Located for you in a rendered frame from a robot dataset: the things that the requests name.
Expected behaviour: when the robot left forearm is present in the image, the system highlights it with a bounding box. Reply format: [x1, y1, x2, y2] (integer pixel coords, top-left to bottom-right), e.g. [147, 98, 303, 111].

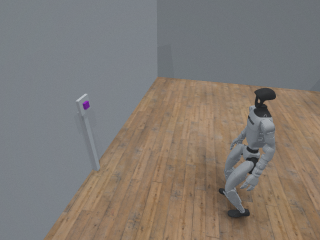
[252, 148, 275, 177]

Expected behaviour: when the right robot hand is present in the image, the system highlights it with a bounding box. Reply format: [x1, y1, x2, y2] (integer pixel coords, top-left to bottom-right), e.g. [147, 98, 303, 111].
[230, 138, 243, 150]

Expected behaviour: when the robot right forearm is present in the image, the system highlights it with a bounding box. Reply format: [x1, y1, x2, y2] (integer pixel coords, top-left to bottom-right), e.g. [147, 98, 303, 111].
[237, 125, 247, 141]

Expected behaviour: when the left robot hand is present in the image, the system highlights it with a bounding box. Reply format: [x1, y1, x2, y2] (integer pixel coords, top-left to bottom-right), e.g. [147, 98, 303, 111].
[240, 174, 259, 191]

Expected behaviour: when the robot right thigh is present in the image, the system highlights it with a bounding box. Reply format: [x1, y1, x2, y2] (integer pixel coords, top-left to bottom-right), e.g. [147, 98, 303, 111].
[225, 144, 246, 176]

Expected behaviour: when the panel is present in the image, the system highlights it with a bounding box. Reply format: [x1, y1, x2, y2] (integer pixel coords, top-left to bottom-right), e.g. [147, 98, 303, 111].
[75, 93, 100, 171]

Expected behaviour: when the right robot upper arm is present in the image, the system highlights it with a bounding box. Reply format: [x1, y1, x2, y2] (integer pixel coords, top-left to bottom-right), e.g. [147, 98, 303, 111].
[249, 105, 256, 112]

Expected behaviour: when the left robot upper arm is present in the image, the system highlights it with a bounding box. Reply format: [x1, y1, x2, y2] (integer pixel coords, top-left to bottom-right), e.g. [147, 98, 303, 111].
[260, 119, 276, 153]

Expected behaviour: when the button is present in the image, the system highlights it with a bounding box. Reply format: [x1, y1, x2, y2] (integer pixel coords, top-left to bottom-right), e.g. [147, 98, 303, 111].
[83, 101, 90, 110]

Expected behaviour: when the robot torso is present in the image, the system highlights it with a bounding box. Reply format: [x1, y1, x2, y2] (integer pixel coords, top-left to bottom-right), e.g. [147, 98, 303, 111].
[242, 108, 273, 162]

